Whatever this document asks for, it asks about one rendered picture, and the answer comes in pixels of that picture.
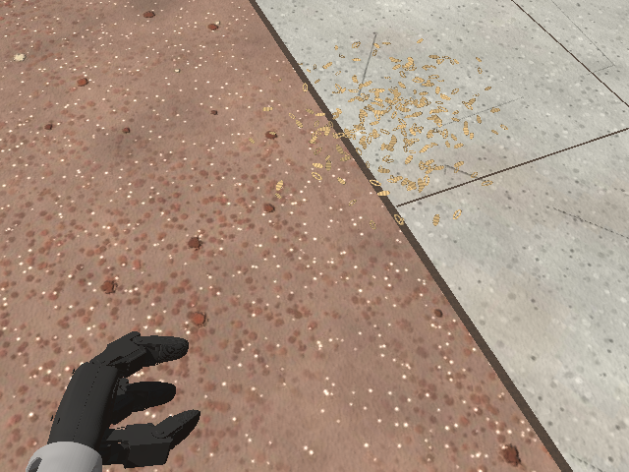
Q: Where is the robot left forearm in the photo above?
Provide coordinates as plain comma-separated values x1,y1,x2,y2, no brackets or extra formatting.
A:
26,442,102,472

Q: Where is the robot left hand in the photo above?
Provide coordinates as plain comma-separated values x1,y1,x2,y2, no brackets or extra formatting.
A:
47,331,200,469

